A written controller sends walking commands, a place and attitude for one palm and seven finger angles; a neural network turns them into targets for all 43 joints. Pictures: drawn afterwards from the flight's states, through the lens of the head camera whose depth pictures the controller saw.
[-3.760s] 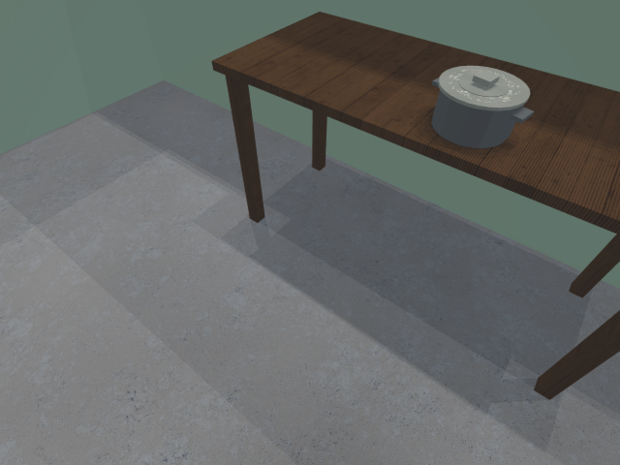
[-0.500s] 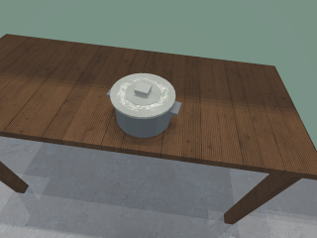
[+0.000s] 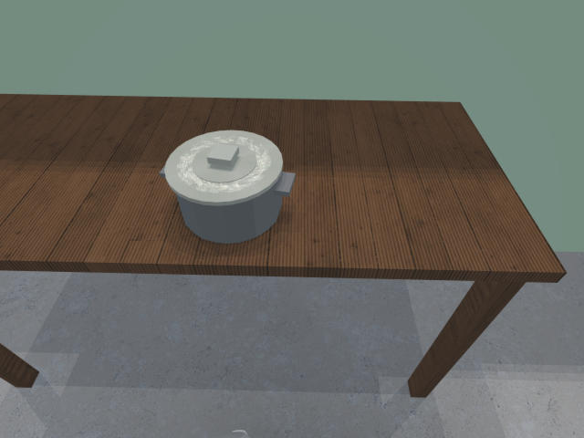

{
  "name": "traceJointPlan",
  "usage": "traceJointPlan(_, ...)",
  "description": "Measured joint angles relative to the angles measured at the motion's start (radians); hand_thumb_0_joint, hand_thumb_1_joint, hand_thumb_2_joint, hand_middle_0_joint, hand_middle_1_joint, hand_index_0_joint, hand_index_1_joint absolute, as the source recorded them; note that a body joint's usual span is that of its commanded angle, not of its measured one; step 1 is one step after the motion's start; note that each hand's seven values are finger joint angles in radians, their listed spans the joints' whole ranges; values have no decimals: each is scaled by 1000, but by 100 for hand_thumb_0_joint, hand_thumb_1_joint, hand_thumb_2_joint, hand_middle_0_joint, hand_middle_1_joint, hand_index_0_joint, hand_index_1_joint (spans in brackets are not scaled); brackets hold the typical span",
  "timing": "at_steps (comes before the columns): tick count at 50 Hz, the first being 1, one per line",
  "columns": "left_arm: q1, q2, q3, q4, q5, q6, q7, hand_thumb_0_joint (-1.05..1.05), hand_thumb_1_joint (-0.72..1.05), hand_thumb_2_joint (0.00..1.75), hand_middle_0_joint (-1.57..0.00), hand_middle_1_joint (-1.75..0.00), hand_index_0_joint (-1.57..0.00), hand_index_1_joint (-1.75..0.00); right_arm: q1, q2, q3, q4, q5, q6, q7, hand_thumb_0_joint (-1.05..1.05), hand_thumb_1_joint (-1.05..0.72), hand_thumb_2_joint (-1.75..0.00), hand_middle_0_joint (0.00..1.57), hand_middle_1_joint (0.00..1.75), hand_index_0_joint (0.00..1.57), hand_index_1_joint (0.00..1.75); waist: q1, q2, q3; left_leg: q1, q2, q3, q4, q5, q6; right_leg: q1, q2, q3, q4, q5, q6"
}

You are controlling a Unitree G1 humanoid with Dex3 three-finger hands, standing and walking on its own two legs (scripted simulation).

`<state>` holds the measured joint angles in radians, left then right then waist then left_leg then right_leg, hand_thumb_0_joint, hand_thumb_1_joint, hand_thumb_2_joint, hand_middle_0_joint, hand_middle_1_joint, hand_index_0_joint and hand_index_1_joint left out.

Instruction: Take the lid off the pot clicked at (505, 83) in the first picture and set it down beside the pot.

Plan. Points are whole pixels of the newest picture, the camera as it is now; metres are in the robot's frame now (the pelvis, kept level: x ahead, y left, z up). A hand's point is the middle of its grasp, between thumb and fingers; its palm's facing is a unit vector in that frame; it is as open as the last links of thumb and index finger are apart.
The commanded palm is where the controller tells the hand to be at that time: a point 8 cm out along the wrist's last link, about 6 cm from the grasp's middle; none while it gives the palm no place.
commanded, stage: come to a stop and stand still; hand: left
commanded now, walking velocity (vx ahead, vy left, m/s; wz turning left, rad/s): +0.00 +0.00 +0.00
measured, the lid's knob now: (223, 154) +0.53 +0.13 +0.12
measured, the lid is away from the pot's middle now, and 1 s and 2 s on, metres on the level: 0.00 0.00 0.00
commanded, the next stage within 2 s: look again from close up in 0.24 s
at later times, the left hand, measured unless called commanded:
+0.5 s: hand out of the picture +0.01 +0.18 -0.14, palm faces +0.04 -0.98 -0.21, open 7.4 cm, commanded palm none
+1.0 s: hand out of the picture +0.03 +0.17 -0.14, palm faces +0.03 -0.98 -0.19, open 7.4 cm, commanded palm none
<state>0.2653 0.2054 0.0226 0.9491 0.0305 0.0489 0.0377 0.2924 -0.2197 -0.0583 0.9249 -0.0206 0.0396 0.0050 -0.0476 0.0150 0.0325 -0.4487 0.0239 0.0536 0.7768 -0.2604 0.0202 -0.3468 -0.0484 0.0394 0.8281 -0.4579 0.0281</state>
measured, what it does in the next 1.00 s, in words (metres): steps on the spot: left foot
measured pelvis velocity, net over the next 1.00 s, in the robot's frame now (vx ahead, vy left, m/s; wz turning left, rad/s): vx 0.03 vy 0.00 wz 0.01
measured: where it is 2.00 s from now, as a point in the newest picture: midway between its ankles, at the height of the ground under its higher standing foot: outside the picture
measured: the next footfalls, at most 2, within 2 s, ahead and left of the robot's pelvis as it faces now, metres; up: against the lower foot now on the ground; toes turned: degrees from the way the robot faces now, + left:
left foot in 0.30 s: +0.06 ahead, +0.11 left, +0.00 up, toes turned +0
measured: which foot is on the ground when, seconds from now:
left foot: down 0.00-0.12, up 0.14-0.28, down 0.30-1.00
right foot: down 0.00-1.00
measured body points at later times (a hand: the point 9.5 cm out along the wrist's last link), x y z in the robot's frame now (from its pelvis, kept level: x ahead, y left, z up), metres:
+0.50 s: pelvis +0.00 +0.00 +0.03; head +0.01 +0.00 +0.48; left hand +0.01 +0.23 -0.12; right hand +0.01 -0.23 -0.12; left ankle +0.01 +0.11 -0.70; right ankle -0.01 -0.13 -0.70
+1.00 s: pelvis +0.03 +0.00 +0.04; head +0.04 +0.00 +0.48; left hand +0.03 +0.22 -0.12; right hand +0.06 -0.23 -0.12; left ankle +0.02 +0.11 -0.70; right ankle -0.01 -0.13 -0.70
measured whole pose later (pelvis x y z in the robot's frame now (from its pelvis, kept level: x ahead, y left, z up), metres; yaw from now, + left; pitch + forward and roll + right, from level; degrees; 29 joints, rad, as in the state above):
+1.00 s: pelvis +0.03 +0.00 +0.04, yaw +1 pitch +0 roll +0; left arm 0.28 0.16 -0.01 1.07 0.01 -0.02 0.04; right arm 0.24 -0.16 -0.01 1.08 0.00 -0.02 -0.03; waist 0.01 -0.02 0.04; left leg -0.20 -0.01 0.00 0.47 -0.27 0.01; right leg -0.16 0.00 0.02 0.47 -0.31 0.00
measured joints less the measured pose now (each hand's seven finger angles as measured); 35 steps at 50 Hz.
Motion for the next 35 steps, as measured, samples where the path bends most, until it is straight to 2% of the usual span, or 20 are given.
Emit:
traceJointPlan(2, -14, -7, -3, -10, -8, 3, -4, 1, 90, 90, -20, -30, -20, -30, 40, 3, 2, 13, -5, 1, -3, 0, -91, -90, 20, 30, 19, 30, -12, 6, -19, -15, -2, -6, -7, -4, 3, -24, 22, -2, 48, -41, -26)
traceJointPlan(3, -19, -9, -3, -18, -11, -4, -7, 1, 90, 90, -20, -30, -20, -30, 53, 9, 5, 27, -6, 5, -4, 0, -91, -90, 20, 30, 19, 30, -10, 2, -26, -20, -6, -6, -21, 5, 2, -29, 31, -8, 61, -35, -34)
traceJointPlan(6, -16, -23, -6, -41, -14, -35, -10, 1, 91, 90, -20, -30, -20, -30, 77, 23, 13, 60, -4, 21, -4, 0, -91, -90, 20, 30, 19, 30, 11, -2, -38, -42, -19, -11, -27, -28, -6, -2, 50, -17, -32, 17, -51)
traceJointPlan(8, -1, -45, -19, -37, -12, -45, -9, 1, 91, 90, -20, -30, -20, -30, 79, 25, 10, 69, 0, 29, -4, 0, -91, -90, 20, 30, 19, 30, 18, 14, -35, -50, -32, -34, 31, -92, -12, 8, 52, -22, -58, 44, -51)
traceJointPlan(11, 29, -49, -17, -16, -9, -43, -1, 0, 93, 90, -21, -30, -20, -30, 82, 39, 13, 63, 6, 15, -2, 1, -91, -90, 20, 30, 19, 30, 18, 11, -44, -16, -39, -41, 76, -107, -15, 39, 50, -15, -133, 83, -48)
traceJointPlan(15, 48, -36, -17, 5, -12, -39, -4, 1, 93, 90, -21, -30, -20, -30, 79, 61, 30, 47, 14, -26, -8, 0, -91, -90, 20, 30, 19, 30, 17, -4, -45, 138, -32, -39, -176, -41, -11, 43, 53, -7, -170, 105, -34)
traceJointPlan(18, 26, -28, -13, 28, -19, -33, -1, 1, 92, 90, -21, -30, -20, -30, 49, 83, 45, 68, 9, -38, -18, 0, -91, -90, 20, 30, 19, 30, 30, -23, -20, 151, -39, -38, -206, -8, -10, 64, 46, -5, -208, 125, -27)
traceJointPlan(23, 27, -31, -19, 52, -19, -46, -5, 1, 91, 90, -20, -30, -20, -30, 19, 71, 48, 102, 10, -37, -23, 2, -94, -90, 20, 30, 20, 30, 51, -19, -15, 175, -37, -48, -261, 18, -9, 103, 47, -15, -293, 167, -25)
traceJointPlan(35, 45, -41, -32, 115, -18, -54, -10, 1, 90, 90, -20, -30, -20, -30, -46, 53, 50, 113, 17, -53, -25, 1, -92, -90, 20, 30, 19, 30, 56, -26, -3, 209, -36, -50, -294, 16, -12, 140, 48, -17, -331, 167, -27)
